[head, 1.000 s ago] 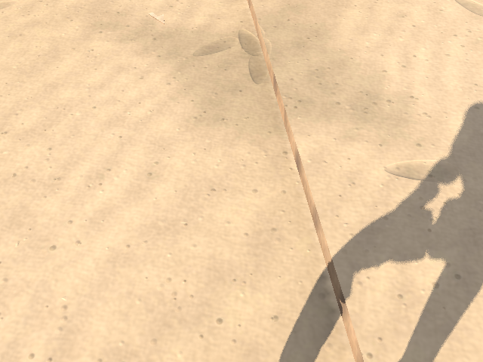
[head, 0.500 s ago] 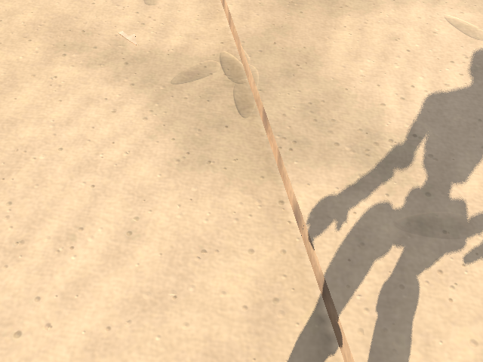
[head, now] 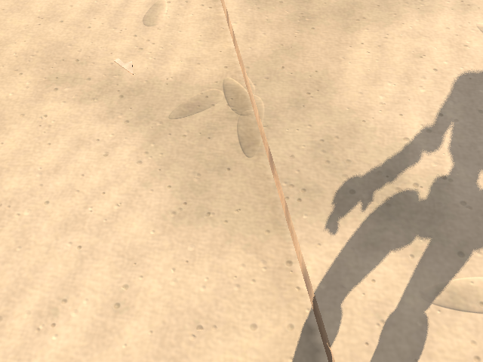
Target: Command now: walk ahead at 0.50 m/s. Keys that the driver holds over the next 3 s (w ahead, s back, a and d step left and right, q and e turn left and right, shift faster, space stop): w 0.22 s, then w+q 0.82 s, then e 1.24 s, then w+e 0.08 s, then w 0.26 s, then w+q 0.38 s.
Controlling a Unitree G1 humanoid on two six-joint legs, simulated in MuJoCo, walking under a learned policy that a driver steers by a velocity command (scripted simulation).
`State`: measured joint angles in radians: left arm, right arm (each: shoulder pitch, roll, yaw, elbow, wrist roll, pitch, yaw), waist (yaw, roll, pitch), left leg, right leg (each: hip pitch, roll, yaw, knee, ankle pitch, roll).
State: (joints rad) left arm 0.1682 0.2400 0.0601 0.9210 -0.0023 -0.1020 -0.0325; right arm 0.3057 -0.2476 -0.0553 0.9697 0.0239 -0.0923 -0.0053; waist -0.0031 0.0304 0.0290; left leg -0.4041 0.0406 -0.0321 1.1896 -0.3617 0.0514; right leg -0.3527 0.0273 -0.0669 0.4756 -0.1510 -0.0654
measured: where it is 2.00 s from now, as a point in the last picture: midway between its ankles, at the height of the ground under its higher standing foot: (201, 271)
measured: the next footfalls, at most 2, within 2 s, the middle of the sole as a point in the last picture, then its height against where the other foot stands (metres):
left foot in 0.46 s outside the picture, level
right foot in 0.96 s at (249, 273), level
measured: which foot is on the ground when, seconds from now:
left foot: up 0.00-0.44, down 0.46-0.98, up 1.00-1.00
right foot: down 0.00-0.48, up 0.50-0.94, down 0.96-1.00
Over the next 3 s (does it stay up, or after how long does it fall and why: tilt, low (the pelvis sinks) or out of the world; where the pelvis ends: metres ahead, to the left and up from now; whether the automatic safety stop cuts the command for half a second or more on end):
stays up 0.91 0.09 0.01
